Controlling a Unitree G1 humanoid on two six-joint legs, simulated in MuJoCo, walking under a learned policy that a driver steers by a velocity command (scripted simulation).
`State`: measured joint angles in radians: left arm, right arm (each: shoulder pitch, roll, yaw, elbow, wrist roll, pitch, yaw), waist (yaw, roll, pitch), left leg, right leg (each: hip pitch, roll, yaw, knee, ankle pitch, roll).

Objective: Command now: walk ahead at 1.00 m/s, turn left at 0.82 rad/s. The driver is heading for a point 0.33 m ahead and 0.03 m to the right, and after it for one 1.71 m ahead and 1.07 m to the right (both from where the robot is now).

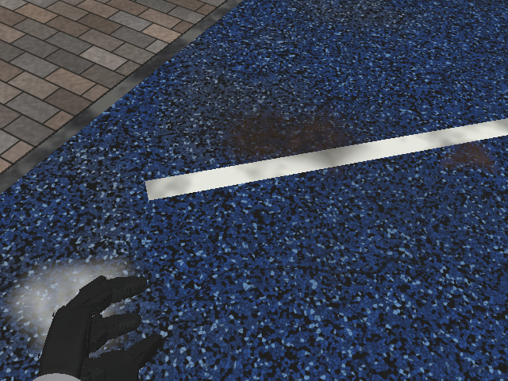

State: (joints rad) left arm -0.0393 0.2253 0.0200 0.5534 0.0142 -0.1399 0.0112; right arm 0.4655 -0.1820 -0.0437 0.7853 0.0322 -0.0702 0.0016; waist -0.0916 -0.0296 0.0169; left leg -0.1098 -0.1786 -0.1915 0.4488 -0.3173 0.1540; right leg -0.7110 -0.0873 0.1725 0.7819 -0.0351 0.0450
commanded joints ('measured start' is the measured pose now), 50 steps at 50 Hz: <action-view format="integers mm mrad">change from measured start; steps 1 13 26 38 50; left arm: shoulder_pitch -113 460 400 367 456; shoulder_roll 61 130 150 108 349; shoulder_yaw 30 71 93 68 138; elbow -92 113 103 20 -27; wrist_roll -29 -10 -59 -34 -34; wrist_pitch -8 10 95 178 137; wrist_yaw -4 -46 22 10 -25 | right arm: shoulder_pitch -46 -372 -332 -466 -476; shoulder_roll -176 -132 -204 -213 -251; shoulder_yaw -51 2 -42 -55 -68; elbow -65 -183 -224 -145 -167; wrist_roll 9 -47 -65 -51 -21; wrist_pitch -9 -78 -61 15 13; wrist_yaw -16 19 -9 -28 19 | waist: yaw -14 159 -10 132 204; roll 114 49 -45 128 -160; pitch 23 -29 -153 -142 -170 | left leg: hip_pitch -289 -676 167 -99 -767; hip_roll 138 199 192 476 205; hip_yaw -171 47 53 142 105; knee -161 845 -18 -160 733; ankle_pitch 139 -24 570 587 -245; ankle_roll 85 -37 -111 84 -160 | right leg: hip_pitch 320 751 324 170 794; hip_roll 112 -93 144 -32 -235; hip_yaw -150 451 192 -143 511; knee -224 -539 -76 242 -550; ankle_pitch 178 -354 143 -240 -657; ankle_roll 32 -307 -59 27 -393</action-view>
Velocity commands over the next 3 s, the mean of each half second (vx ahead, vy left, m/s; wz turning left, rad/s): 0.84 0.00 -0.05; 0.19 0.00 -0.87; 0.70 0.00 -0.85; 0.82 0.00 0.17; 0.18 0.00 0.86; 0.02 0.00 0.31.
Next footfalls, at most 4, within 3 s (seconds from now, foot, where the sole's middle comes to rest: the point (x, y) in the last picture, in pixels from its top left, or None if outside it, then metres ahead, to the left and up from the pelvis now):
0.14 right None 0.36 -0.16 -0.77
0.52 left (208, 322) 0.66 0.05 -0.77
0.94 right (307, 339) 0.59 -0.21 -0.77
1.36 left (262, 260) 0.85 -0.12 -0.77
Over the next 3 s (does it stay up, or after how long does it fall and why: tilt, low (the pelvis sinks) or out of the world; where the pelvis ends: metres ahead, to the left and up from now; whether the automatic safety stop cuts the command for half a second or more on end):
stays up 1.11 -0.74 0.00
